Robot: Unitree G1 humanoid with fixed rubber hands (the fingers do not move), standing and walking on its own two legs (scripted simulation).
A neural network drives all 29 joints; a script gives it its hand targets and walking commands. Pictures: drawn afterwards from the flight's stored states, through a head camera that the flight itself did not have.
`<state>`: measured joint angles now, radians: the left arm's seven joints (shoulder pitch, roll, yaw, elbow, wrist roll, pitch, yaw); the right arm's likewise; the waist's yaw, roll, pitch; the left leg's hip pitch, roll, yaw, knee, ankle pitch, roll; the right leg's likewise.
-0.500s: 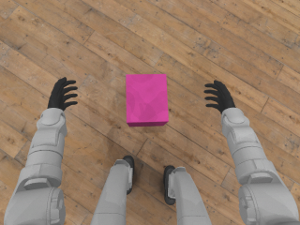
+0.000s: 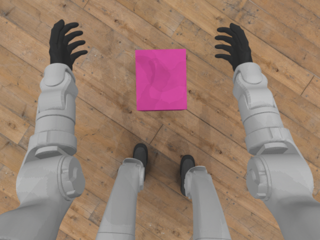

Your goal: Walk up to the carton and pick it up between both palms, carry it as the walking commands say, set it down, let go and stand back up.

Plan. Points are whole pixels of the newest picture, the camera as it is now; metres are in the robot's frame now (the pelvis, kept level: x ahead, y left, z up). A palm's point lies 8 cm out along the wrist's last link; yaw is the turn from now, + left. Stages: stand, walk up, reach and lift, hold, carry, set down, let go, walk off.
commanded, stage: reach and lift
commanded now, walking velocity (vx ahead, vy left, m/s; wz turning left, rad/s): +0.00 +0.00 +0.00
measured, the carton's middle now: (161, 84) +0.50 +0.04 -0.56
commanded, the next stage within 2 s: none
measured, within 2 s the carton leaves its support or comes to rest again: neither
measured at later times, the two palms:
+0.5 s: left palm (96, 80) +0.45 +0.23 -0.27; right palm (217, 76) +0.49 -0.13 -0.28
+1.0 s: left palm (110, 86) +0.45 +0.22 -0.40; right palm (210, 82) +0.49 -0.14 -0.40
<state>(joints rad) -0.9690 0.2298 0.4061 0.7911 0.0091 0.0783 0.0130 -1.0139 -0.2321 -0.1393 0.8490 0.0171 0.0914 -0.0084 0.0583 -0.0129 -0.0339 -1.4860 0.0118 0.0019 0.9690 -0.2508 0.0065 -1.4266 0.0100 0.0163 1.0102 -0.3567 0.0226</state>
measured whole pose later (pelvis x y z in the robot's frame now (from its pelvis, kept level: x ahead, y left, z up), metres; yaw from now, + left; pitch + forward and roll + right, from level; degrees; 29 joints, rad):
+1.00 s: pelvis -0.07 +0.00 -0.23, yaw +1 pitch +40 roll +0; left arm -1.40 0.28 0.30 0.99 -0.04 0.10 0.13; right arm -1.45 -0.37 -0.15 1.04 0.17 0.13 -0.11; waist 0.07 -0.01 0.33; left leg -2.15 0.01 0.00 1.90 -0.44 0.01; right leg -2.08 0.01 0.02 1.98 -0.60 0.03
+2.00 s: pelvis -0.08 +0.00 -0.29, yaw +1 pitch +34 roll +0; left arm -1.54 0.36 0.16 1.13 -0.15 0.06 0.10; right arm -1.58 -0.35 -0.06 1.15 0.21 0.07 -0.09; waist 0.07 -0.01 0.52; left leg -2.23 0.01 0.00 2.08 -0.45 0.01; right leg -2.15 0.02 0.02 2.18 -0.62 0.03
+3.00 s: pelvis -0.09 +0.00 -0.29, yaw -1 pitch +32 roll +0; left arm -1.59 0.30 0.21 1.07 -0.14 0.18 0.15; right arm -1.60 -0.30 -0.07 1.08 0.16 0.22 -0.15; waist 0.08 -0.01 0.53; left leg -2.22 0.01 -0.02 2.10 -0.45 0.00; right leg -2.15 0.04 0.02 2.19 -0.60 0.03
